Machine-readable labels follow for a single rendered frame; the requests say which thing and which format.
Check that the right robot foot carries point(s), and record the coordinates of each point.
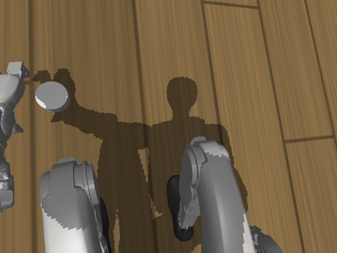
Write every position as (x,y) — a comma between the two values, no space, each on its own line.
(173,198)

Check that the left robot hand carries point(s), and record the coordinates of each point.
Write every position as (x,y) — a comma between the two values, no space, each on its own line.
(12,88)

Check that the left robot arm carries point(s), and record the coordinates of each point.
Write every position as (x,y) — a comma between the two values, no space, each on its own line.
(6,179)

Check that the tin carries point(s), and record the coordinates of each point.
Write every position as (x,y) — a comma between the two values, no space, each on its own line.
(52,96)

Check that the left robot foot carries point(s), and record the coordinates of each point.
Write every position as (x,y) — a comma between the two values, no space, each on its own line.
(105,226)

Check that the right robot hand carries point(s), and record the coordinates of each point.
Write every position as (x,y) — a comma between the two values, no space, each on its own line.
(265,243)

